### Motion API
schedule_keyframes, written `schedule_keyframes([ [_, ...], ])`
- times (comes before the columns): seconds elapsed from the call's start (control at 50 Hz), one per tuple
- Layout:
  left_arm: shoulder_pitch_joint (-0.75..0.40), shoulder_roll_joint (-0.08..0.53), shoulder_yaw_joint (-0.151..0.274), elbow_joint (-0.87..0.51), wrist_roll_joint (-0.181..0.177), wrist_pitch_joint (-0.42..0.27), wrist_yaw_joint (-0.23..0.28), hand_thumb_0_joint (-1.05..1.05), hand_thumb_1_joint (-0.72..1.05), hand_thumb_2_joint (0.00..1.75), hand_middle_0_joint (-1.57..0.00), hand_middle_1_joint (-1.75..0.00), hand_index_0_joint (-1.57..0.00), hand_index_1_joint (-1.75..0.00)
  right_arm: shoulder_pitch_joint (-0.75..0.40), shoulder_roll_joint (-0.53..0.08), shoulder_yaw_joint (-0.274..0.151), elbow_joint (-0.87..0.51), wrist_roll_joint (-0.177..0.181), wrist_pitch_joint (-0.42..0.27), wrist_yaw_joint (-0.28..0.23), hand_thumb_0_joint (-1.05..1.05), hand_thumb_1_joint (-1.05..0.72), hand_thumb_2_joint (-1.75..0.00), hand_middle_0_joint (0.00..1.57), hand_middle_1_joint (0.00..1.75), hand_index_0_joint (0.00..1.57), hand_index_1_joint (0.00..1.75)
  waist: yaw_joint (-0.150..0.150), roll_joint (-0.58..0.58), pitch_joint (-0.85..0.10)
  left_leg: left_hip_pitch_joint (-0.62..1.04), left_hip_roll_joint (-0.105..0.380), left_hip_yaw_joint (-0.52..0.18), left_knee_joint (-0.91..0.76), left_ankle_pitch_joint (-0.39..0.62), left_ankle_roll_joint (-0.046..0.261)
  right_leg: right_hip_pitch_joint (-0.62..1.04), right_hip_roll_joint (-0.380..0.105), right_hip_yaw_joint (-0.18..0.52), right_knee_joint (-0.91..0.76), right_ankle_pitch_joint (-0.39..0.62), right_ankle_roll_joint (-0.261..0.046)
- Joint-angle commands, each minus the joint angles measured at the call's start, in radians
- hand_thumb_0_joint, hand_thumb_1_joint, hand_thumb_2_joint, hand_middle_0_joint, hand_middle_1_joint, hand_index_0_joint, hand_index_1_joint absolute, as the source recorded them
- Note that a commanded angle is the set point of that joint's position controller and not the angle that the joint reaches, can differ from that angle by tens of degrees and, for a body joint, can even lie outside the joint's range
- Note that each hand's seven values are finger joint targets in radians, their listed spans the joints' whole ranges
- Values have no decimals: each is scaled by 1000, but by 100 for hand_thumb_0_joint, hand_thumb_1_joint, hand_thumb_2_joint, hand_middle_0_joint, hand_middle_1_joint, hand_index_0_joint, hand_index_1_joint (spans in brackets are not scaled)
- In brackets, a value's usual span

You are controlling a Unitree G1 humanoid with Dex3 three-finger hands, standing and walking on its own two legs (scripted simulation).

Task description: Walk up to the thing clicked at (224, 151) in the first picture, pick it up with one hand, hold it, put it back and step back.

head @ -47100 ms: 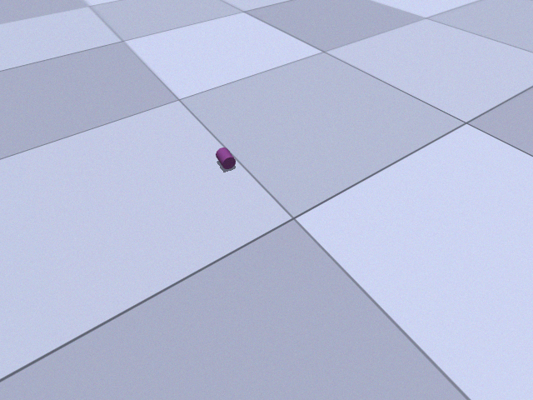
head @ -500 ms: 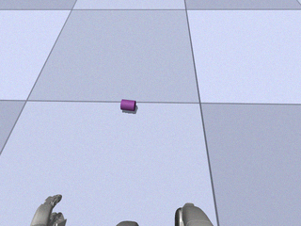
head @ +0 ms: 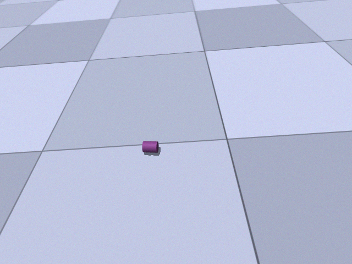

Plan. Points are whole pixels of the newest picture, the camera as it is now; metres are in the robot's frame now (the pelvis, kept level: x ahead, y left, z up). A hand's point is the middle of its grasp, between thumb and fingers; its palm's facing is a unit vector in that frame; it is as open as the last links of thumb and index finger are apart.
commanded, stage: step back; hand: left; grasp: from above
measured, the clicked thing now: (150, 146) +1.04 +0.32 -0.73
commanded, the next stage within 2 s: stand in 0.70 s
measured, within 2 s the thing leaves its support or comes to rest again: neither
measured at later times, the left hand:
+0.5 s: hand out of the picture +0.13 +0.27 -0.15, palm faces +0.01 -0.92 -0.38, open 7.4 cm
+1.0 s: hand out of the picture +0.15 +0.26 -0.14, palm faces +0.03 -0.95 -0.32, open 7.4 cm
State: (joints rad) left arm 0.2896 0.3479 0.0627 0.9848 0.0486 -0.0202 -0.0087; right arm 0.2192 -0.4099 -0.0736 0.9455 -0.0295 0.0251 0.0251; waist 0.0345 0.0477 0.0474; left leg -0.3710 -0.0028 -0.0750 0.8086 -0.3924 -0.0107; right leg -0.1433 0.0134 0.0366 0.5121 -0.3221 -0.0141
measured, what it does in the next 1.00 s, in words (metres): steps on the spot: left foot, then right foot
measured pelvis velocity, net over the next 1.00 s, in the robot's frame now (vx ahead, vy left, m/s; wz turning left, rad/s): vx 0.06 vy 0.01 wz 0.03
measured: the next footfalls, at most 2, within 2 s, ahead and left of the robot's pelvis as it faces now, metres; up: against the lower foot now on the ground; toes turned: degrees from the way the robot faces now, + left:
left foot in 0.10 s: +0.06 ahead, +0.12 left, +0.00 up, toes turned +2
right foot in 0.44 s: +0.14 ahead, -0.12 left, +0.00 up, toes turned +0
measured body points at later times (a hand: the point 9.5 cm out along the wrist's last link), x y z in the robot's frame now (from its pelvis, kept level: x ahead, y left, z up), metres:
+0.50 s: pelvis +0.03 +0.00 -0.01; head +0.05 +0.00 +0.44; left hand +0.13 +0.32 -0.13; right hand +0.10 -0.31 -0.14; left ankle +0.03 +0.14 -0.73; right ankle +0.10 -0.12 -0.74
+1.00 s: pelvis +0.06 +0.01 +0.01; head +0.06 +0.01 +0.46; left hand +0.15 +0.30 -0.12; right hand +0.16 -0.29 -0.12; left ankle +0.02 +0.12 -0.73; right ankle +0.10 -0.12 -0.73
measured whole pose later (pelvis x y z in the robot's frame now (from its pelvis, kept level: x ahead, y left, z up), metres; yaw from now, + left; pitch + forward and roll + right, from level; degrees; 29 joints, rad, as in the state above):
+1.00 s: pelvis +0.06 +0.01 +0.01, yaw +2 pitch -3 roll +0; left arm 0.07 0.34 0.00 1.11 0.01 -0.01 -0.01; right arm 0.10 -0.34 -0.02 1.10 -0.01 -0.02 0.00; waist 0.01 -0.01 0.06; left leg -0.06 -0.01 0.00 0.38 -0.26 0.00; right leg -0.18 -0.03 -0.02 0.40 -0.16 0.02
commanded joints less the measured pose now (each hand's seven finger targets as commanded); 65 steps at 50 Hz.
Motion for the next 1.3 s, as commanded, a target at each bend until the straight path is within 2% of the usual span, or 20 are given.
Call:
schedule_keyframes([
  [0.0, -81, 314, 84, -105, -3, -33, 8, 0, 90, 90, -20, -30, -20, -30, -87, -155, -32, -91, -4, -57, -1, 0, -90, -90, 20, 30, 20, 30, 20, -249, 65, -76, 18, 60, -148, -52, -6, -11, -238, 235, -234, -185, -151],
  [0.04, -115, 309, 74, -116, -11, -18, 4, 0, 90, 90, -20, -30, -20, -30, -51, -153, -41, -65, -2, -70, -3, 0, -90, -90, 20, 30, 20, 30, -10, -240, 41, 67, 6, 93, -291, 28, 1, -78, -223, 166, -167, -90, -141],
  [0.08, -94, 248, 44, -118, -18, -6, 2, 0, 90, 90, -20, -30, -20, -30, 11, -144, -48, -29, -3, -84, -16, 0, -90, -90, 20, 30, 20, 30, -37, -152, -35, 278, -30, 96, -429, 180, 15, -117, -151, 52, 40, 181, -91],
  [0.1, -75, 197, 29, -124, -24, -7, 1, 0, 90, 90, -20, -30, -20, -30, 75, -178, -62, -14, -10, -91, -26, 0, -90, -90, 20, 30, 20, 30, -59, -40, -102, 401, 78, -51, -472, 157, 46, -194, -94, 0, 220, 171, -59],
  [0.12, -90, 145, 12, -146, -36, -6, -1, 0, 90, 90, -20, -30, -20, -30, 106, -260, -78, -20, -18, -96, -32, 0, -90, -90, 20, 30, 20, 30, -69, 146, -107, 473, 296, -409, -544, 43, 142, -415, 21, -74, 384, -114, -13],
  [0.14, -138, 246, 42, -133, -25, 4, 11, 0, 90, 90, -20, -30, -20, -30, 117, -325, -93, -19, -8, -92, -30, 0, -90, -90, 20, 30, 20, 30, -93, 68, -64, 319, 376, -504, -568, -146, 246, -385, -36, 33, 443, -263, -28],
  [0.16, -132, 279, 45, -132, -27, 4, 11, 0, 90, 90, -20, -30, -20, -30, 84, -324, -93, -23, -7, -87, -30, 0, -90, -90, 20, 30, 20, 30, -76, 63, -1, 245, 388, -509, -595, -227, 283, -381, -54, 62, 482, -269, -29],
  [0.22, -71, 252, 46, -102, -28, 1, -1, 0, 90, 90, -20, -30, -20, -30, 21, -228, -62, -52, -8, -100, -35, 0, -90, -90, 20, 30, 20, 30, -25, 53, 36, 252, 264, -257, -544, 36, 192, -400, -83, 61, 451, -137, -29],
  [0.36, -110, 203, 45, -79, -34, 0, 0, 0, 90, 90, -20, -30, -20, -30, -24, -197, -37, -63, 2, -79, -41, 0, -90, -90, 20, 30, 20, 30, -27, 134, -20, 90, 206, -57, -390, 446, 163, -100, -38, -71, 123, 13, 0],
  [0.42, -55, 229, 53, -37, -27, -7, 16, 0, 90, 90, -20, -30, -20, -30, -73, -141, -6, -71, 25, -54, -44, 0, -90, -90, 20, 30, 20, 30, 26, 24, -79, -21, 134, -15, -231, 290, 85, 97, -41, -33, -51, 206, -11],
  [0.44, -72, 280, 63, -43, -18, -12, 21, 0, 90, 90, -20, -30, -20, -30, -56, -100, 5, -75, 31, -51, -45, 0, -90, -90, 20, 30, 20, 30, 13, -133, -93, -81, 59, 17, -133, 135, 45, 105, -164, 148, -103, 204, -42],
  [0.46, -130, 327, 64, -64, -19, -15, 21, 0, 90, 90, -20, -30, -20, -30, -23, -81, 14, -63, 28, -41, -51, 0, -90, -90, 20, 30, 20, 30, -7, -224, -75, -47, -13, 24, -48, -87, 18, -44, -325, 366, -235, -14, -126],
  [0.48, -249, 346, 63, -90, -20, -10, 16, 0, 90, 90, -20, -30, -20, -30, 24, -137, -8, -19, 23, -31, -55, 0, -90, -90, 20, 30, 20, 30, -35, -217, -46, 81, 13, 30, 33, -192, 9, -220, -386, 403, -251, -179, -210],
  [0.5, -293, 321, 57, -101, -19, -6, 14, 0, 90, 90, -20, -30, -20, -30, 54, -156, -14, 11, 18, -30, -52, 0, -90, -90, 20, 30, 20, 30, -55, -202, -4, 127, 27, 34, 9, -163, 7, -295, -354, 364, -239, -228, -204],
  [0.6, -291, 261, 42, -70, -26, -5, 10, 0, 90, 90, -20, -30, -20, -30, 53, -127, 4, 62, 12, -54, -45, 0, -90, -90, 20, 30, 20, 30, -53, -218, -71, 174, 32, 53, -331, 102, 21, -158, -229, 149, -93, 88, -88],
  [0.64, -278, 214, 30, -67, -41, -3, 9, 0, 90, 90, -20, -30, -20, -30, 25, -157, 0, 66, 1, -68, -53, 0, -90, -90, 20, 30, 20, 30, -37, -134, -125, 207, 119, -68, -396, 315, 49, -114, -174, 79, 7, 294, -44],
  [0.68, -222, 176, 4, -25, -64, 0, 8, 0, 90, 90, -20, -30, -20, -30, -119, -201, 1, 33, 1, -80, -43, 0, -90, -90, 20, 30, 20, 30, 12, -26, -95, 116, 161, -127, -423, 263, 76, -13, -108, 42, -45, 177, -13],
  [0.74, -263, 197, 5, 6, -51, -16, 9, 0, 90, 90, -20, -30, -20, -30, -109, -148, 16, 63, 15, -83, -37, 0, -90, -90, 20, 30, 20, 30, -19, -28, -126, 174, 122, -47, -441, 388, 36, 61, -143, 50, -48, 356, -22],
  [0.82, -264, 188, -9, 26, -48, -17, 11, 0, 90, 90, -20, -30, -20, -30, -128, -158, 14, 89, 22, -80, -37, 0, -90, -90, 20, 30, 20, 30, -21, 3, -121, 234, 130, -33, -463, 492, 26, 70, -139, 28, -85, 417, -19],
  [1.28, -245, 218, -32, 95, -39, -26, 16, 0, 90, 90, -20, -30, -20, -30, -174, -141, 22, 130, 20, -56, -21, 0, -90, -90, 20, 30, 20, 30, -33, -64, -60, 266, 124, -12, -563, 245, 24, 33, -151, 44, -236, 217, -4],
])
